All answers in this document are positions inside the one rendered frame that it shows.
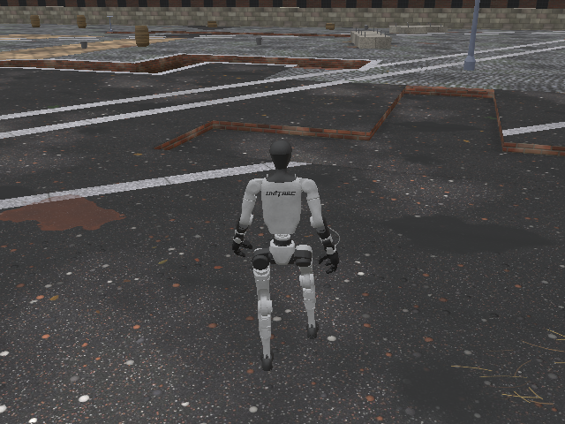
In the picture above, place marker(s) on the robot right forearm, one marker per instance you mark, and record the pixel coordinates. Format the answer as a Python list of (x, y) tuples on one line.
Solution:
[(325, 237)]

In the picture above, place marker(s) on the robot left hand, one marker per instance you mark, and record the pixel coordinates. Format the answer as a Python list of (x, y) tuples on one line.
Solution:
[(245, 244)]

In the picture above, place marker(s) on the robot left forearm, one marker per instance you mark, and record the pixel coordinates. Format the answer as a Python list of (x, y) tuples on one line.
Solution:
[(240, 231)]

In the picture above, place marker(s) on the robot right foot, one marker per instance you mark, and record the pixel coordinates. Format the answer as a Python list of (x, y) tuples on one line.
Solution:
[(312, 332)]

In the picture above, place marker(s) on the robot right hand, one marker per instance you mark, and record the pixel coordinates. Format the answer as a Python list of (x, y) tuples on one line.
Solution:
[(334, 260)]

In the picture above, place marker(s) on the robot left foot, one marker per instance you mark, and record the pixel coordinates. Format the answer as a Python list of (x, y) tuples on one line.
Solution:
[(267, 363)]

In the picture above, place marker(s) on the robot foot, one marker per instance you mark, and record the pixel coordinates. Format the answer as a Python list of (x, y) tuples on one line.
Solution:
[(312, 332), (267, 363)]

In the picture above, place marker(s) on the robot right upper arm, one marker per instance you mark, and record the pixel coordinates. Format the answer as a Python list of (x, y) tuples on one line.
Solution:
[(313, 200)]

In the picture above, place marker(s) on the robot left upper arm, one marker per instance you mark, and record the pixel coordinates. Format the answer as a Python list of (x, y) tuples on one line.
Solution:
[(253, 187)]

